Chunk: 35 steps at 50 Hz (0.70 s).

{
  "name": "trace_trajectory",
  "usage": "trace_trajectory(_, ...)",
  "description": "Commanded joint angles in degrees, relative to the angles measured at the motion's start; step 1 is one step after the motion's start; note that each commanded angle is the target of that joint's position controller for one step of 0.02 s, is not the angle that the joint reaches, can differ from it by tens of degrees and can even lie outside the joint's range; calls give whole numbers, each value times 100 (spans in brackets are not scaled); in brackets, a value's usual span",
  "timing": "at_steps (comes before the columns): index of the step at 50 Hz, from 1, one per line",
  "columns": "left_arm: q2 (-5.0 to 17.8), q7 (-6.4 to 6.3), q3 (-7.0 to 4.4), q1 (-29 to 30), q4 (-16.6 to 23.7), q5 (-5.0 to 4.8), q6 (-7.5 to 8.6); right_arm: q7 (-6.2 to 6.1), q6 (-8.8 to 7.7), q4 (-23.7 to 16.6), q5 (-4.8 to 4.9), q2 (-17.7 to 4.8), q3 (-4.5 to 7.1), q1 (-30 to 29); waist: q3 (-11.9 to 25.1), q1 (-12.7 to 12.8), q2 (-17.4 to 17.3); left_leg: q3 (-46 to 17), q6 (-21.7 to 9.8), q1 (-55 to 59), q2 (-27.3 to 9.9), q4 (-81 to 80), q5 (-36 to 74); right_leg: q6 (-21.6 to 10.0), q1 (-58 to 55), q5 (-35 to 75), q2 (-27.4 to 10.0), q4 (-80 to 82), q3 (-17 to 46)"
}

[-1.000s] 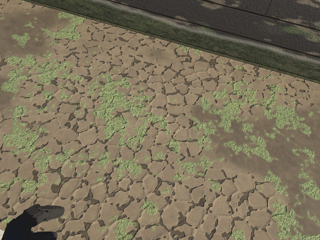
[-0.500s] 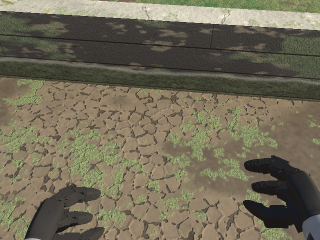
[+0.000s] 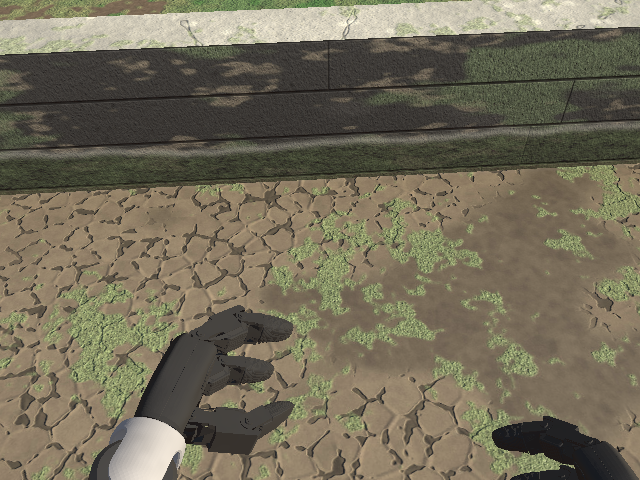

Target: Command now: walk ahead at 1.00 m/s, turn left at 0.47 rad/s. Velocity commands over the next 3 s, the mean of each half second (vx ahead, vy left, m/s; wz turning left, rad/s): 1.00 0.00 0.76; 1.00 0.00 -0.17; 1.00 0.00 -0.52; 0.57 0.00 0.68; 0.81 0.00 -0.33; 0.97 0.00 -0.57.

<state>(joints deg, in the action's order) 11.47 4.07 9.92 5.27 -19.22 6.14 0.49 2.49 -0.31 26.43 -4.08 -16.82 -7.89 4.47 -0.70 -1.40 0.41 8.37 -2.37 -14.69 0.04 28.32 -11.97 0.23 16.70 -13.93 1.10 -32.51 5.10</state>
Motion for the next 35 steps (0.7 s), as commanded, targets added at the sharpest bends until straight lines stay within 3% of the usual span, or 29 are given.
trace_trajectory(1,759,7,-265,291,517,52,153,49,-71,-739,3,-465,167,-1005,976,381,312,-1533,-19,487,-565,-465,158,7,-68,1024,-691,474,373)
trace_trajectory(2,746,8,-255,358,550,39,164,71,-57,-752,5,-458,172,-1033,943,350,327,-1589,4,386,-526,-452,5,15,-79,960,-724,504,355)
trace_trajectory(3,810,5,-280,625,600,-106,202,88,-136,-696,29,-400,183,-960,1230,173,488,-1630,78,388,-582,-358,-348,28,-253,344,-858,681,491)
trace_trajectory(4,928,8,-279,815,706,-101,169,89,-51,-796,3,-379,164,-1010,539,61,865,-1540,74,-53,-469,-221,-291,52,-2,808,-836,1042,585)
trace_trajectory(5,883,-18,-276,938,728,-79,155,79,-29,-747,-28,-360,172,-878,554,-66,838,-1518,129,-224,-431,-210,-255,5,-226,1007,-888,998,537)
trace_trajectory(7,811,-70,-294,826,702,-79,129,105,-24,-697,-71,-443,212,-809,753,-71,408,-1544,143,-463,-387,-214,-149,-52,-738,1237,-881,785,277)
trace_trajectory(11,916,-146,-449,587,556,-92,95,161,-2,-728,28,-595,323,-903,891,52,-36,-1696,31,-805,-344,-221,453,-19,-1236,972,-832,544,-249)
trace_trajectory(16,963,-225,-598,340,350,-56,66,145,92,-773,112,-652,433,-859,931,119,-119,-1866,-53,-1052,-223,-78,1194,-18,-1494,634,-816,379,-802)
trace_trajectory(17,994,-241,-662,249,246,-50,70,156,108,-795,134,-686,458,-896,1065,124,-296,-1957,-133,-998,-225,14,1098,-5,-1504,409,-898,398,-911)
trace_trajectory(21,1033,-327,-788,229,96,-86,46,164,210,-792,278,-699,572,-640,847,-1,-45,-2072,-136,-1210,-41,122,943,-84,-1408,-270,-889,342,-1268)
trace_trajectory(25,922,-405,-830,99,6,-68,47,100,279,-834,350,-803,680,-433,876,-54,-394,-2528,-205,-1453,86,-46,1205,-128,-1659,-365,-695,-61,-1543)
trace_trajectory(28,661,-352,-687,-12,41,22,115,74,268,-1003,231,-476,523,-677,839,-5,-533,-2858,-89,-1541,60,-570,14,-130,-1722,-812,-625,64,-1466)
trace_trajectory(29,607,-324,-635,-19,81,11,175,75,250,-1031,222,-354,453,-801,770,-6,-544,-2975,-45,-1588,-3,-807,-583,-106,-1748,-887,-648,161,-1365)
trace_trajectory(32,661,-311,-542,-48,197,-25,268,134,138,-1105,152,-319,348,-1233,649,-13,-531,-3061,104,-1553,-155,-1042,-1396,-177,-1694,-671,-832,443,-1053)
trace_trajectory(35,780,-330,-468,-89,250,-106,253,165,17,-1051,57,-208,233,-1438,687,-39,-237,-2650,266,-1066,-140,-718,-1232,-275,-1315,-664,-1099,935,-732)
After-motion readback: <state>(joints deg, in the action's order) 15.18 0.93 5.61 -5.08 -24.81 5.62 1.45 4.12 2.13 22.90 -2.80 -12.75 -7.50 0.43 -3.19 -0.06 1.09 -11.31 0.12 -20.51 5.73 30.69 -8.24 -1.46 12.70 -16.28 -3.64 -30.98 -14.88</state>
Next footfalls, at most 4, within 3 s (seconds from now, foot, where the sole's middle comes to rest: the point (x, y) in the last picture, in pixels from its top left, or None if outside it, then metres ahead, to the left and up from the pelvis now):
2.12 right None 0.05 -0.12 -0.77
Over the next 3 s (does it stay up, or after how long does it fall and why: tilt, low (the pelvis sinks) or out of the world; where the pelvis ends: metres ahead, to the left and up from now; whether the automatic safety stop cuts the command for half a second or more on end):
stays up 0.01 0.01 0.00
